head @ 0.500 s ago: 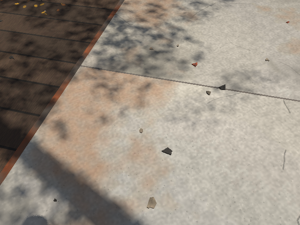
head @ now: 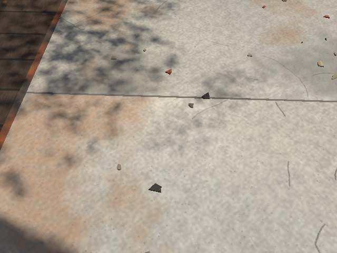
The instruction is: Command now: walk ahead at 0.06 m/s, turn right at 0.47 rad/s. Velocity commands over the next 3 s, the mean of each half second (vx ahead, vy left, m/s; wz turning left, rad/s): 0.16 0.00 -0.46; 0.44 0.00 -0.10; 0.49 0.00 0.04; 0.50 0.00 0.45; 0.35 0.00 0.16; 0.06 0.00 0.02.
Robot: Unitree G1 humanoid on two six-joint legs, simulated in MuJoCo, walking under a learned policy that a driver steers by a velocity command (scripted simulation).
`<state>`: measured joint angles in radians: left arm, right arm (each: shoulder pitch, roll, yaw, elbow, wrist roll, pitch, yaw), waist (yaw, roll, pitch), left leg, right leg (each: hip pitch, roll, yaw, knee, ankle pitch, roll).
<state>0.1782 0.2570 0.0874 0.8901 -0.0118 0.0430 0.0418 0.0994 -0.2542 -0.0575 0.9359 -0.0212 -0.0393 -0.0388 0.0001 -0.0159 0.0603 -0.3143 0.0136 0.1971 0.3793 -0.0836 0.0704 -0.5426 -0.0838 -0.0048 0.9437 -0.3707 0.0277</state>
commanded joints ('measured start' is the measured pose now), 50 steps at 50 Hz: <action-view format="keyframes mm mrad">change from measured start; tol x32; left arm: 1 62 74 20 -51 0 7 -10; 50 -204 29 -24 -225 -7 -141 -61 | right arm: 1 -77 -174 -38 -78 12 5 -22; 50 266 -168 -19 16 40 -63 38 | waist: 1 29 117 -136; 9 29 -313 -57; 32 -14 -111 -66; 35 -112 330 -276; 50 -87 81 17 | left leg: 1 18 311 -187 -207 -111 169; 6 77 300 -124 -77 -153 91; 11 -424 7 -232 716 -448 -103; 32 49 -6 -155 63 -58 -16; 35 627 375 -863 -129 -347 224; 50 243 167 -255 -258 181 113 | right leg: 1 143 -9 -17 -62 31 -9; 7 356 57 -57 -477 164 -107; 10 416 -282 507 -654 506 -390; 16 508 -150 389 -771 -87 -238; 31 443 -140 291 -684 158 -219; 36 -286 90 160 268 -167 -76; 50 -88 14 -27 -360 478 -39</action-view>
